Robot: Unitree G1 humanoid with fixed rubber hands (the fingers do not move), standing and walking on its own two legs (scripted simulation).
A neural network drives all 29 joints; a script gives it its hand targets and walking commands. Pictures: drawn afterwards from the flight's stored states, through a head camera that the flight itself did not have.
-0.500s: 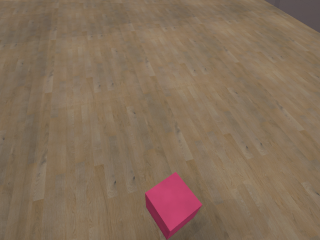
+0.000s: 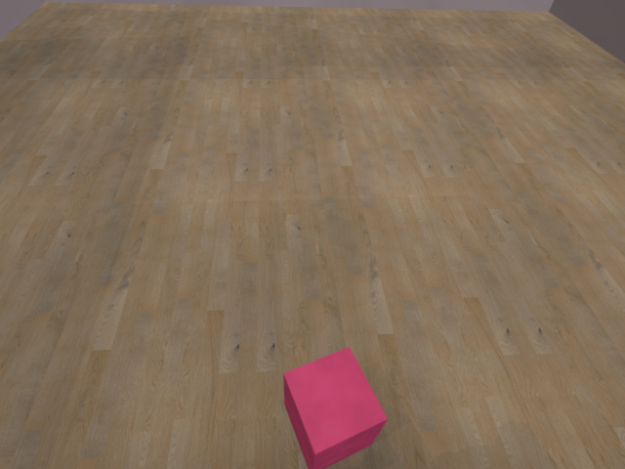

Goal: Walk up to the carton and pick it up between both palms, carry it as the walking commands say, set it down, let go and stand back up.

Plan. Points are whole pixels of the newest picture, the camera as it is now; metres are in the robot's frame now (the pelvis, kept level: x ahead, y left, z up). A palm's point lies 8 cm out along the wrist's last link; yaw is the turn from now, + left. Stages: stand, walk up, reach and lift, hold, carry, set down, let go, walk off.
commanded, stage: walk up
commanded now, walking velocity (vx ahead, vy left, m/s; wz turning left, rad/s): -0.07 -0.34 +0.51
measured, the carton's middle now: (330, 411) +0.41 -0.09 -0.65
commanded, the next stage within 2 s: none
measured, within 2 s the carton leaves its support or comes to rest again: neither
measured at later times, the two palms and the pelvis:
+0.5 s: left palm out of the picture -0.10 +0.04 -0.13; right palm out of the picture +0.10 -0.37 -0.13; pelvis -0.03 -0.17 +0.00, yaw +12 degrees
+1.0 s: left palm out of the picture -0.03 -0.02 -0.13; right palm out of the picture +0.12 -0.47 -0.14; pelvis -0.01 -0.24 +0.00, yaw +15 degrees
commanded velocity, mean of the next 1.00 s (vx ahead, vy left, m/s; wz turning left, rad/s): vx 0.03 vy -0.14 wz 0.25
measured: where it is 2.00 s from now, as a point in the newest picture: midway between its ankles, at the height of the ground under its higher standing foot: outside the picture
